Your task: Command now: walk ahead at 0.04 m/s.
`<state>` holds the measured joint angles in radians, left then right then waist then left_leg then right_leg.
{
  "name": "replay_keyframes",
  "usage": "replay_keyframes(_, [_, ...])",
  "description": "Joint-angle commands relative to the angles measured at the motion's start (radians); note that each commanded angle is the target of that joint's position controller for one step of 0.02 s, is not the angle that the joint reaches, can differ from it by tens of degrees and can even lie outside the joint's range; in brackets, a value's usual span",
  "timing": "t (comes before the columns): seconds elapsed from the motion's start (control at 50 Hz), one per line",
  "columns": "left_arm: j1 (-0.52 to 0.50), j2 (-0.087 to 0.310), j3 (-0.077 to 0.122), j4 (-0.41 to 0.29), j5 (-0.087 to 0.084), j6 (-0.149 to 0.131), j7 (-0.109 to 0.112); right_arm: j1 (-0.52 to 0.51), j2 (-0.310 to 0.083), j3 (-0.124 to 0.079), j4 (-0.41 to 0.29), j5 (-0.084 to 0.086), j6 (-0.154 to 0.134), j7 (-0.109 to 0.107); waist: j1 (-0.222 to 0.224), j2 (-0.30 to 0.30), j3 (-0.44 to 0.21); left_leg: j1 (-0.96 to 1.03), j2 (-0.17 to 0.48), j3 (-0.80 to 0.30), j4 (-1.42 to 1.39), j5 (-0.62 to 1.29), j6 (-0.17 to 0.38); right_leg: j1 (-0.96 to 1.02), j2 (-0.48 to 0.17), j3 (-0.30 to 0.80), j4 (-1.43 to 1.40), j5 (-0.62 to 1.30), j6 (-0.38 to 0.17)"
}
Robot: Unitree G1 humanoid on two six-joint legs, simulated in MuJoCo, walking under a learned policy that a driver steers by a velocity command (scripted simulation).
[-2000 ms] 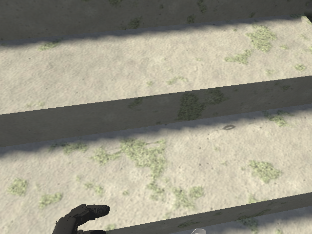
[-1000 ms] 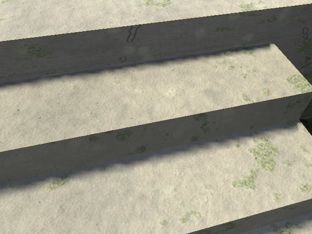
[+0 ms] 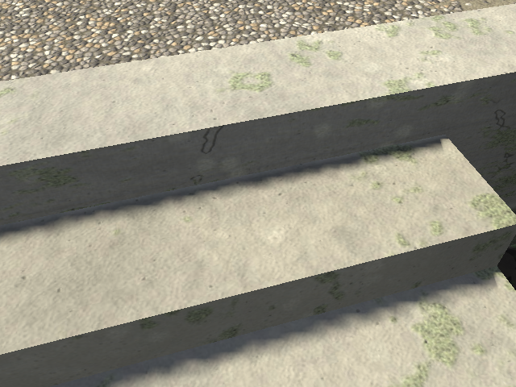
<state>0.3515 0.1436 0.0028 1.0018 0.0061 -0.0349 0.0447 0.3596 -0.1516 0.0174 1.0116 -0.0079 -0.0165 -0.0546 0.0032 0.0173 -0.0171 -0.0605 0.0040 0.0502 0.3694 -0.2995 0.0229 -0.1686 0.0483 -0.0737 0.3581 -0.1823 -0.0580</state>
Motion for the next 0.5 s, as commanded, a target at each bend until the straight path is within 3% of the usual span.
replay_keyframes(0.02, [0.068,0.079,0.010,-0.004,-0.001,-0.002,0.001,0.087,-0.071,-0.006,-0.007,-0.002,-0.005,-0.003,0.002,-0.013,0.061,-0.118,0.110,-0.085,-0.071,0.135,0.042,0.057,-0.151,0.147,-0.051,0.143,-0.028])
replay_keyframes(0.08, [0.085,0.135,0.035,0.004,0.001,0.011,-0.003,0.095,-0.108,-0.022,-0.014,-0.009,-0.001,0.001,0.006,-0.023,0.108,-0.193,0.075,-0.087,-0.013,-0.171,0.077,-0.017,-0.128,0.171,-0.030,-0.247,-0.068])
replay_keyframes(0.12, [0.089,0.146,0.050,-0.007,0.002,0.018,-0.013,0.111,-0.126,-0.031,-0.033,-0.011,0.001,0.007,-0.003,-0.008,0.166,-0.260,0.097,-0.159,0.014,-0.397,0.115,-0.145,-0.139,0.219,0.021,-0.495,-0.100])
replay_keyframes(0.16, [0.012,0.106,0.042,-0.052,-0.001,0.008,-0.031,0.157,-0.123,-0.034,-0.040,-0.008,-0.009,0.016,-0.041,0.045,0.205,-0.197,0.139,-0.268,-0.044,-0.487,0.159,-0.310,-0.107,0.200,0.106,-0.498,-0.096])
replay_keyframes(0.2, [-0.135,0.069,0.031,-0.118,0.003,-0.012,-0.047,0.258,-0.161,-0.053,-0.013,-0.011,-0.021,0.017,-0.099,0.168,0.209,0.025,0.281,-0.478,-0.220,-0.500,0.244,-0.535,-0.027,0.004,0.330,-0.237,-0.034])
replay_keyframes(0.24, [-0.194,0.120,0.046,-0.158,0.016,-0.031,-0.063,0.288,-0.174,-0.069,-0.005,-0.021,-0.038,0.022,-0.118,0.125,0.221,0.085,0.363,-0.560,-0.268,-0.381,0.308,-0.670,-0.069,0.010,0.520,-0.270,-0.011])
replay_keyframes(0.28, [-0.172,0.134,0.057,-0.178,0.014,-0.042,-0.078,0.254,-0.175,-0.075,-0.005,-0.027,-0.058,0.024,-0.074,0.065,0.205,0.107,0.353,-0.496,-0.252,-0.227,0.304,-0.718,-0.107,0.052,0.681,-0.289,-0.001])
replay_keyframes(0.32, [-0.171,0.114,0.055,-0.197,0.014,-0.032,-0.076,0.202,-0.170,-0.075,-0.002,-0.027,-0.074,0.022,-0.038,0.075,0.181,0.087,0.291,-0.360,-0.235,-0.064,0.265,-0.728,-0.111,0.028,0.843,-0.296,-0.002])
replay_keyframes(0.34, [-0.196,0.110,0.054,-0.221,0.017,-0.031,-0.076,0.190,-0.155,-0.070,-0.004,-0.034,-0.084,0.023,-0.031,0.072,0.184,0.082,0.284,-0.319,-0.231,0.015,0.250,-0.756,-0.125,0.034,0.880,-0.303,-0.002])
replay_keyframes(0.38, [-0.231,0.088,0.043,-0.266,0.016,-0.028,-0.070,0.164,-0.164,-0.072,-0.005,-0.041,-0.096,0.018,-0.017,0.096,0.175,0.074,0.287,-0.256,-0.233,0.129,0.243,-0.813,-0.154,0.050,0.981,-0.355,-0.007])
replay_keyframes(0.4, [-0.273,0.081,0.035,-0.298,0.013,-0.027,-0.068,0.158,-0.165,-0.072,-0.005,-0.041,-0.100,0.018,-0.016,0.085,0.174,0.081,0.289,-0.223,-0.235,0.189,0.229,-0.837,-0.166,0.052,0.974,-0.380,-0.015])
replay_keyframes(0.42, [-0.351,0.069,0.028,-0.340,0.021,-0.027,-0.060,0.175,-0.179,-0.075,0.001,-0.045,-0.103,0.016,-0.044,0.095,0.188,0.128,0.300,-0.238,-0.211,0.333,0.231,-0.921,-0.171,0.032,1.022,-0.461,-0.022])
replay_keyframes(0.44, [-0.401,0.065,0.018,-0.378,0.023,-0.036,-0.059,0.178,-0.193,-0.080,-0.002,-0.050,-0.105,0.011,-0.057,0.067,0.187,0.165,0.313,-0.225,-0.173,0.450,0.215,-0.967,-0.190,0.062,0.971,-0.501,-0.035])
replay_keyframes(0.48, [-0.392,0.057,0.004,-0.416,0.000,-0.056,-0.052,0.128,-0.211,-0.081,-0.018,-0.052,-0.103,0.009,-0.032,0.087,0.108,0.148,0.310,-0.179,-0.078,0.798,0.176,-0.891,-0.169,0.061,0.942,-0.477,-0.078])
replay_keyframes(0.5, [-0.300,0.100,0.010,-0.401,0.002,-0.077,-0.053,0.050,-0.214,-0.081,-0.038,-0.058,-0.084,0.020,0.043,-0.004,0.017,0.118,0.177,-0.064,0.146,1.069,0.133,-0.663,-0.114,0.025,0.697,-0.502,-0.098])
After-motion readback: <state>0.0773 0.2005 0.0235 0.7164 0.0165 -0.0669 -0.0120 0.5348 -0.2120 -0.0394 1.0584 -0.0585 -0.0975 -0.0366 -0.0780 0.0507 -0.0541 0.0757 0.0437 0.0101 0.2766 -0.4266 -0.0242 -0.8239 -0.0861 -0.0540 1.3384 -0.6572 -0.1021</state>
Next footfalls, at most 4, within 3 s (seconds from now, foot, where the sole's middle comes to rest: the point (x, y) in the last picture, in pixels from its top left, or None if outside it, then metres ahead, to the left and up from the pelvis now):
0.46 right None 0.22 -0.20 -0.78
0.90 left None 0.47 -0.07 -0.60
1.36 right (334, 216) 0.83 -0.15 -0.43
1.92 left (150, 107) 1.04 0.31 -0.25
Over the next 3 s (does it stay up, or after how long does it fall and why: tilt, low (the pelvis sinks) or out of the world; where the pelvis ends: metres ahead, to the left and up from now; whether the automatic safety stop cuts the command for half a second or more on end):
stays up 1.38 0.57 0.52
